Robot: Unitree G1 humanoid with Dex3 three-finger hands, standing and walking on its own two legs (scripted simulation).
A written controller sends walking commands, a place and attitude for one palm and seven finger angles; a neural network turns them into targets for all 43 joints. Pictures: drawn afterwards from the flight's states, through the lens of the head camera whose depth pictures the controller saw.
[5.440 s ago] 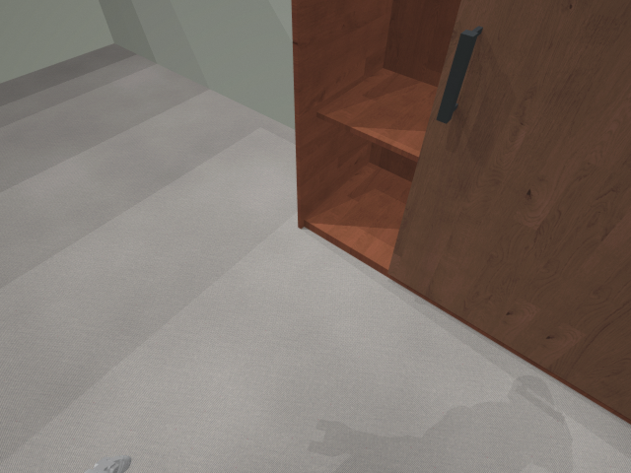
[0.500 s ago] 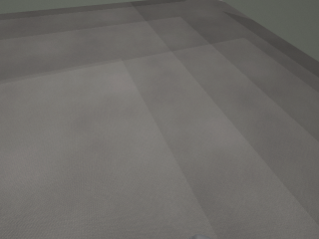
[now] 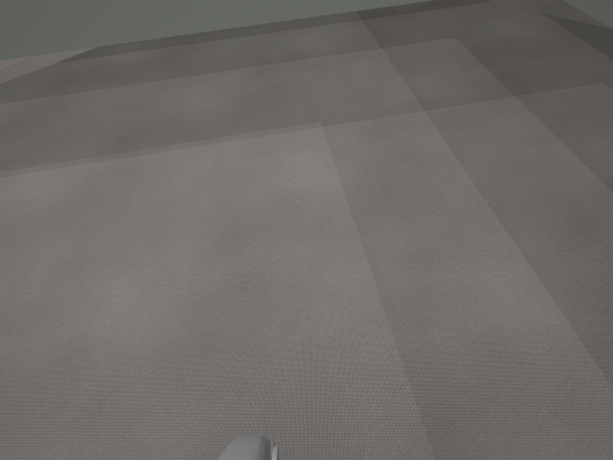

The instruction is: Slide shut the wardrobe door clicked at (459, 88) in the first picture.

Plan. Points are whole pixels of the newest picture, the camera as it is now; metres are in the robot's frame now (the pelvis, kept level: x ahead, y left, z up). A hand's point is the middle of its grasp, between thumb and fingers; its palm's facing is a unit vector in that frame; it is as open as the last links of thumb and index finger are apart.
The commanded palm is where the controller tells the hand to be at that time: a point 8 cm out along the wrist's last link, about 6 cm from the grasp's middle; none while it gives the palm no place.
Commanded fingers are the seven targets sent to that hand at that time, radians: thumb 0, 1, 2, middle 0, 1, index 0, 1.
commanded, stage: walk to a spot facing it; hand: right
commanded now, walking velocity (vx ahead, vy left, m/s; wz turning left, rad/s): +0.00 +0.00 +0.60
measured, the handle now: out of the picture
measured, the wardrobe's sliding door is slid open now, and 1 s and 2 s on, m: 0.43 0.43 0.43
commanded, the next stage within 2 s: turn to face it in 0.18 s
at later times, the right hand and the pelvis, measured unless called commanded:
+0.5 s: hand (377, 398) +0.24 -0.09 -0.16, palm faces -0.25 +0.94 -0.22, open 7.4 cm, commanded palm none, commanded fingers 0.00 -0.90 -0.90 0.20 0.30 0.20 0.30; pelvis +0.07 +0.05 -0.01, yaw +11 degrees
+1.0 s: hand out of the picture +0.14 -0.20 -0.17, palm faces +0.13 +0.95 -0.27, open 7.4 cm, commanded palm none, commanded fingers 0.00 -0.90 -0.90 0.20 0.30 0.20 0.30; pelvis +0.08 +0.03 +0.00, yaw -5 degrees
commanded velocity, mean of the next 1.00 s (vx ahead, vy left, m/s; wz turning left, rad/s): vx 0.00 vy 0.00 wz -0.30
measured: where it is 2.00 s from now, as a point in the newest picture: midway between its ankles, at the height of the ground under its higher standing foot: outside the picture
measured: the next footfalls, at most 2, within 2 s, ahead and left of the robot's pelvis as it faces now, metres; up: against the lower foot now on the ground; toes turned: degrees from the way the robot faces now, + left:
left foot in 0.30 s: +0.10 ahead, +0.15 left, +0.00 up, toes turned +17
right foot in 0.68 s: +0.15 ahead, -0.07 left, +0.00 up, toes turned -4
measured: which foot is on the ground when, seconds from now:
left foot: up 0.00-0.28, down 0.30-0.70, up 0.72-1.00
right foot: down 0.00-0.28, up 0.30-0.66, down 0.68-1.00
